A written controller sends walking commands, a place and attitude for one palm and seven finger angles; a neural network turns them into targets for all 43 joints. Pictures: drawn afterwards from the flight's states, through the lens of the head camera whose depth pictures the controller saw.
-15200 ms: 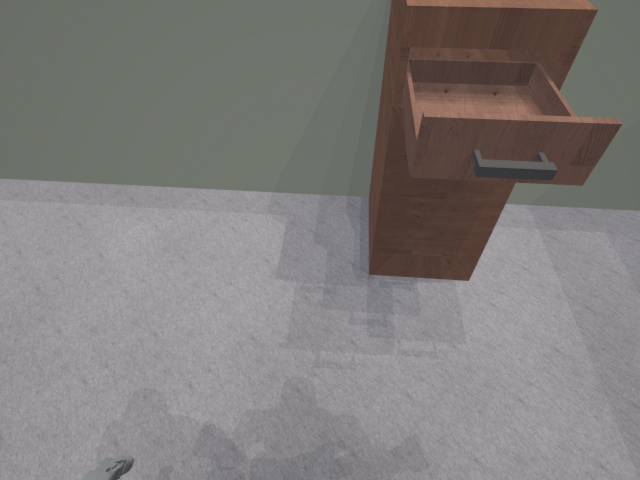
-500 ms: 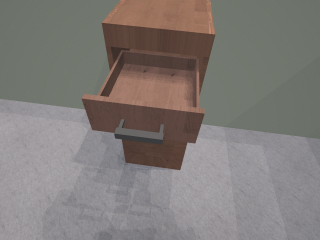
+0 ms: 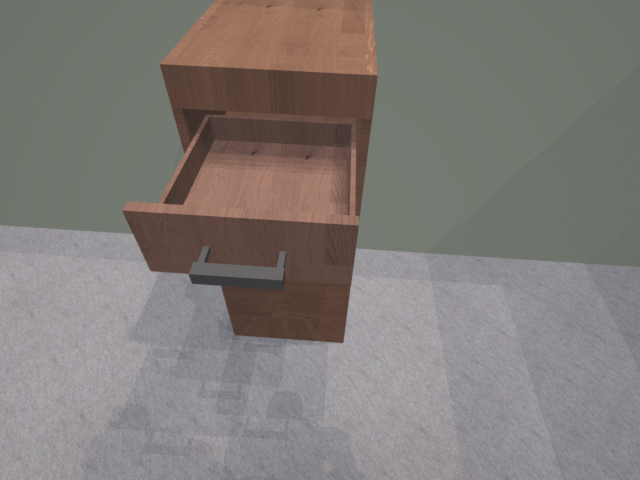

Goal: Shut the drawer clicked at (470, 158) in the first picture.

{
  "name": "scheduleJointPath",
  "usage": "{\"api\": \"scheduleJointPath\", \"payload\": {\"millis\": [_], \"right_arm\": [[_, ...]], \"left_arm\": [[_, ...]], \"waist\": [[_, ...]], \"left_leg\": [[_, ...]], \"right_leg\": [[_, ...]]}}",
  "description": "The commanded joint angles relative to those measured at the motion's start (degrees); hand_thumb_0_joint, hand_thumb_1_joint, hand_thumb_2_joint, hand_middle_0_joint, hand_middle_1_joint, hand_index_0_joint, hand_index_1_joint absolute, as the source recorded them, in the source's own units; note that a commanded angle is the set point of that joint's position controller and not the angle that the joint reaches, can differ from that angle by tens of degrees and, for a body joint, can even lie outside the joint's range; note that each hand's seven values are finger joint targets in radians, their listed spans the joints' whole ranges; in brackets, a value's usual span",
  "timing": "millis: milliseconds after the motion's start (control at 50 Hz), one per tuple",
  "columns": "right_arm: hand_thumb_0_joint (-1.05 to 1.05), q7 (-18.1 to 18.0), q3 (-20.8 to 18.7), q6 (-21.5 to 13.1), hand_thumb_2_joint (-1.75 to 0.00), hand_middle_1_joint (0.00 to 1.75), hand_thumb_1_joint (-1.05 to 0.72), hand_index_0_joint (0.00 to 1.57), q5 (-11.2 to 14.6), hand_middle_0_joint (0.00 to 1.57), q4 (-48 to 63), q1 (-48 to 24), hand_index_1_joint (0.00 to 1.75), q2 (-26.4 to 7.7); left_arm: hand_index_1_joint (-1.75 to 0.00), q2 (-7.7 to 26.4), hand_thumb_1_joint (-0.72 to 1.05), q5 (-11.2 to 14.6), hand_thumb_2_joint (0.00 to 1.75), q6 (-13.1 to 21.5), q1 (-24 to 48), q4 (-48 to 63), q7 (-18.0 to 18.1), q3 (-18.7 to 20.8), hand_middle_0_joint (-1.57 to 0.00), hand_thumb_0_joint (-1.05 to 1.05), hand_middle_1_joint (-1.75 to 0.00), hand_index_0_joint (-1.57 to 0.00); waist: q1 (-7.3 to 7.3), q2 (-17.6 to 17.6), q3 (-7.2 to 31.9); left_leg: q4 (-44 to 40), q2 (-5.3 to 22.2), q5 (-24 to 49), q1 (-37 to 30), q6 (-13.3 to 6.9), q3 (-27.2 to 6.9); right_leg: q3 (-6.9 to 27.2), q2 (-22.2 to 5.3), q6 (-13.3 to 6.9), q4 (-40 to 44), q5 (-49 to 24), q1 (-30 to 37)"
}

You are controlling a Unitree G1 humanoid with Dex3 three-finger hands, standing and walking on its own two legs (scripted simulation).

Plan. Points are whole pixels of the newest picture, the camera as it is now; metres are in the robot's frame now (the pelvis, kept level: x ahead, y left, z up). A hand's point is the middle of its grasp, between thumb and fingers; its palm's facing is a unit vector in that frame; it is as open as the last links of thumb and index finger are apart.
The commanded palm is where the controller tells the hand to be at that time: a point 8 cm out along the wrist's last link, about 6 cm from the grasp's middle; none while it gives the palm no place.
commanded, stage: shuffle to correct the standing spot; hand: left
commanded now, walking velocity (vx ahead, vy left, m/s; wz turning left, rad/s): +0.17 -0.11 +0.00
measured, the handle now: (241, 265) +0.41 +0.15 +0.02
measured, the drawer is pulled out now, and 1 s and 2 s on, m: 0.29 0.29 0.29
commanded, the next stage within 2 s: come to a stop and stand still in 0.42 s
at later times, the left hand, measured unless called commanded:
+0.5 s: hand out of the picture +0.14 +0.16 -0.17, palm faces -0.03 -0.98 -0.22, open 7.3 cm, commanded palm none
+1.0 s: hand out of the picture +0.14 +0.12 -0.18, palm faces +0.08 -0.98 -0.20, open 7.3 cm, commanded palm none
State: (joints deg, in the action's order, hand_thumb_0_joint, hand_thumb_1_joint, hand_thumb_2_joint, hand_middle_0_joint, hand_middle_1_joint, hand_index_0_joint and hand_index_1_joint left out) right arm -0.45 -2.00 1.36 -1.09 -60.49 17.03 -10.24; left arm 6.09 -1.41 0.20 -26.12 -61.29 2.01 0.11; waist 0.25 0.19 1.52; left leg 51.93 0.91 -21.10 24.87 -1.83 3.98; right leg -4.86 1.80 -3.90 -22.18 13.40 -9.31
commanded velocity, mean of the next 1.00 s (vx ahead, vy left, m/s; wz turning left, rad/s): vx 0.03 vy -0.01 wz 0.00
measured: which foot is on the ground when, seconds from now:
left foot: up 0.00-0.14, down 0.16-0.56, up 0.58-0.82, down 0.84-1.00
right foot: down 0.00-0.18, up 0.20-0.54, down 0.56-1.00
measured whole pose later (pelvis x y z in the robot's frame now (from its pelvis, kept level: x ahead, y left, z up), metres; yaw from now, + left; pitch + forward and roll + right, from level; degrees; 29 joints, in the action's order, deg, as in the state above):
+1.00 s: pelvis +0.10 -0.06 -0.01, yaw +1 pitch -2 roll +1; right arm -1.5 -1.3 1.3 -1.2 -56.0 11.2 -8.5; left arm 10.1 -1.3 -2.3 -13.2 -55.3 2.0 1.8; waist 1.6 -2.6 -3.4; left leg 29.5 -1.4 -13.1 15.3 -3.6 7.5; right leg -4.2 -3.1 -0.8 -36.0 18.8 -18.1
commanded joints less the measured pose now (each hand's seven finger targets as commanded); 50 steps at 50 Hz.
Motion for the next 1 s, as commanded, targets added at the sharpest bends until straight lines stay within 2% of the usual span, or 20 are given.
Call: {"api": "scheduleJointPath", "payload": {"millis": [0,100,120,140,160,180,220,320,420,480,500,520,540,580,620,780,840,880,960,980], "right_arm": [[0.0,0.1,-0.4,-1.9,-0.9,0.3,-0.9,0.2,0.1,0.2,3.9,-2.0,0.3,-1.6],[0.0,-1.0,0.3,-3.4,-0.9,0.3,-0.9,0.2,0.0,0.2,0.8,4.9,0.3,-0.1],[0.0,-1.4,0.0,-3.7,-0.9,0.3,-0.9,0.2,-0.1,0.2,-0.2,7.9,0.3,-2.2],[0.0,-1.7,-1.1,-4.0,-0.9,0.3,-0.9,0.2,-0.6,0.2,-0.8,11.2,0.3,-6.8],[0.0,-2.2,-1.8,-3.4,-0.9,0.3,-0.9,0.2,-0.9,0.2,-0.5,13.8,0.3,-9.9],[0.0,-2.1,-2.0,-3.1,-0.9,0.3,-0.9,0.2,-0.9,0.2,0.1,13.0,0.3,-10.9],[0.0,-2.3,-0.5,-4.0,-0.9,0.3,-0.9,0.2,-0.9,0.2,-0.2,9.5,0.3,-5.8],[0.0,-2.5,0.0,-5.3,-0.9,0.3,-0.9,0.2,-1.0,0.2,0.2,8.9,0.3,-5.7],[0.0,-1.9,-0.6,-4.2,-0.9,0.3,-0.9,0.2,-1.3,0.2,0.1,8.1,0.3,-7.1],[0.0,-1.5,-1.1,-3.3,-0.9,0.3,-0.9,0.2,-1.0,0.2,0.3,6.8,0.3,-7.6],[0.0,-1.2,-1.0,-3.3,-0.9,0.3,-0.9,0.2,-0.6,0.2,0.3,6.7,0.3,-6.5],[0.0,-0.7,0.0,-3.2,-0.9,0.3,-0.9,0.2,-0.1,0.2,1.1,7.9,0.3,-3.1],[0.0,-1.1,0.3,-2.6,-0.9,0.3,-0.9,0.2,0.3,0.2,2.7,6.7,0.3,-1.9],[0.0,-1.2,0.5,-2.0,-0.9,0.3,-0.9,0.2,0.2,0.2,1.9,6.1,0.3,-0.4],[0.0,-1.0,0.8,-1.4,-0.9,0.3,-0.9,0.2,0.5,0.2,-0.1,7.0,0.3,-0.5],[0.0,-0.7,-0.1,0.0,-0.9,0.3,-0.9,0.2,0.8,0.2,0.9,6.6,0.3,-0.4],[0.0,-1.1,-0.8,-0.4,-0.9,0.3,-0.9,0.2,-0.1,0.2,4.0,2.5,0.3,-5.7],[0.0,-0.9,-0.6,-0.4,-0.9,0.3,-0.9,0.2,-0.2,0.2,6.1,-3.2,0.3,-5.9],[0.0,-1.1,-0.6,-0.7,-0.9,0.3,-0.9,0.2,-0.2,0.2,7.7,-5.5,0.3,-6.1],[0.0,-0.9,-1.0,-0.4,-0.9,0.3,-0.9,0.2,-0.6,0.2,10.7,-8.2,0.3,-9.4]], "left_arm": [[-0.3,8.1,0.9,-0.2,0.9,1.8,-2.3,2.0,0.0,1.9,-0.2,0.0,-0.3,-0.2],[-0.3,7.5,0.9,0.3,0.9,0.8,-0.7,1.4,-0.9,2.1,-0.2,0.0,-0.3,-0.2],[-0.3,5.9,0.9,0.4,0.9,0.7,-0.7,1.7,-1.2,1.7,-0.2,0.0,-0.3,-0.2],[-0.3,3.5,0.9,0.4,0.9,0.7,-1.3,2.6,-1.6,1.4,-0.2,0.0,-0.3,-0.2],[-0.3,4.2,0.9,-0.2,0.9,0.7,2.0,4.9,-1.8,1.5,-0.2,0.0,-0.3,-0.2],[-0.3,5.5,0.9,-1.0,0.9,0.2,4.8,7.0,-1.9,1.8,-0.2,0.0,-0.3,-0.2],[-0.3,5.8,0.9,-1.1,0.9,0.1,7.4,6.1,-2.2,2.4,-0.2,0.0,-0.3,-0.2],[-0.3,3.3,0.9,0.0,0.9,-0.1,9.4,6.7,-3.0,2.1,-0.2,0.0,-0.3,-0.2],[-0.3,4.0,0.9,0.3,0.9,-0.2,13.9,8.3,-3.3,2.2,-0.2,0.0,-0.3,-0.2],[-0.3,6.3,0.9,0.3,0.9,0.4,9.3,7.2,-3.2,3.0,-0.2,0.0,-0.3,-0.2],[-0.3,8.7,0.9,0.2,0.9,0.8,4.7,5.7,-2.8,3.5,-0.2,0.0,-0.3,-0.2],[-0.3,13.5,0.9,-0.1,0.9,1.4,0.2,4.2,-2.0,4.4,-0.2,0.0,-0.3,-0.2],[-0.3,16.0,0.9,0.6,0.9,1.3,-1.7,4.3,-1.5,4.6,-0.2,0.0,-0.3,-0.2],[-0.3,11.9,0.9,0.6,0.9,1.5,5.5,5.6,-0.5,3.4,-0.2,0.0,-0.3,-0.2],[-0.3,10.2,0.9,0.4,0.9,2.0,10.4,6.5,-0.1,2.5,-0.2,0.0,-0.3,-0.2],[-0.3,12.4,0.9,0.6,0.9,0.0,13.0,8.7,0.3,3.5,-0.2,0.0,-0.3,-0.2],[-0.3,8.8,0.9,1.0,0.9,-1.0,11.9,9.8,0.1,3.2,-0.2,0.0,-0.3,-0.2],[-0.3,7.4,0.9,0.4,0.9,-1.9,10.5,9.3,0.3,2.9,-0.2,0.0,-0.3,-0.2],[-0.3,6.4,0.9,0.1,0.9,-2.0,7.8,8.0,-0.1,2.3,-0.2,0.0,-0.3,-0.2],[-0.3,14.0,0.9,-0.2,0.9,-1.0,6.4,9.6,1.0,0.6,-0.2,0.0,-0.3,-0.2]], "waist": [[0.32,-5.3,-6.5],[-1.41,-5.6,-4.0],[-2.27,-0.8,-3.7],[-3.05,10.7,-2.8],[-4.33,13.3,-5.1],[-4.25,9.4,-7.0],[-2.36,7.5,-9.2],[-1.42,4.7,-4.4],[-2.53,9.3,-5.5],[-0.08,4.0,-2.8],[2.11,-1.4,-0.2],[3.79,-15.5,4.0],[4.37,-20.4,5.8],[0.95,-9.8,0.9],[-1.06,-10.7,1.0],[-1.6,-6.7,-1.4],[0.35,6.1,-3.1],[1.86,11.5,-5.2],[2.0,6.0,-2.4],[1.49,10.0,-6.5]], "left_leg": [[-3.9,1.1,-2.4,5.0,0.5,1.9],[-26.5,0.2,4.8,-14.0,0.6,4.0],[-29.7,4.5,4.8,-19.5,-0.4,-1.0],[-35.2,16.1,1.5,-24.8,-4.9,-17.7],[-40.5,24.6,1.3,-24.5,-10.9,-28.8],[-42.2,26.8,-3.4,-20.2,-13.6,-30.2],[-41.8,21.4,5.5,-14.5,-11.0,-23.0],[-37.1,16.3,32.2,-18.1,-8.9,-7.5],[-35.4,15.0,26.6,-14.0,-6.8,-4.0],[-28.7,12.8,16.5,-9.0,-3.9,-3.3],[-22.3,9.8,10.2,-4.2,-2.0,-0.3],[-10.2,3.1,-4.9,6.1,0.8,5.7],[2.2,0.8,-19.8,7.2,1.2,3.2],[6.9,3.4,-13.2,4.3,1.7,-1.5],[3.8,4.2,-9.4,-0.7,2.8,-2.2],[-24.4,0.5,7.9,-14.8,3.7,1.7],[-30.3,10.6,21.7,-11.8,-1.9,-8.5],[-36.0,12.6,18.3,-2.7,-5.1,-10.3],[-36.0,12.0,14.0,-5.0,-6.7,-9.1],[-37.8,7.1,1.9,-6.3,-4.0,-8.4]], "right_leg": [[13.3,-14.0,-9.2,10.8,-0.2,0.6],[9.1,-9.1,-4.6,1.4,4.4,-6.2],[7.4,-7.1,-2.8,-4.5,6.5,-11.1],[3.3,-2.9,0.0,-15.5,11.4,-21.0],[0.1,-1.7,1.3,-27.1,18.7,-27.9],[3.0,-3.9,0.9,-34.7,18.7,-28.9],[6.0,-5.8,1.4,-41.1,11.1,-28.8],[2.3,-6.1,3.4,-33.5,5.3,-23.8],[-1.5,-4.4,3.6,-18.4,3.6,-15.6],[-2.9,-2.4,3.6,-6.1,-3.3,-2.3],[0.1,-4.4,2.9,-3.5,-5.1,7.0],[13.2,-15.9,-0.8,-0.5,-6.8,17.4],[23.4,-24.8,-6.2,5.9,-9.8,14.5],[19.1,-23.1,-8.0,6.5,-18.1,4.7],[12.3,-20.3,-6.5,3.5,-31.4,0.3],[10.1,-17.4,-4.3,-0.1,-16.1,-8.8],[4.5,-9.0,1.2,-6.4,-4.9,-9.3],[1.5,-5.6,3.0,-12.3,4.8,-3.6],[2.7,-5.3,3.1,-16.5,6.4,-4.0],[1.8,-3.5,2.8,-15.3,11.8,-4.8]]}}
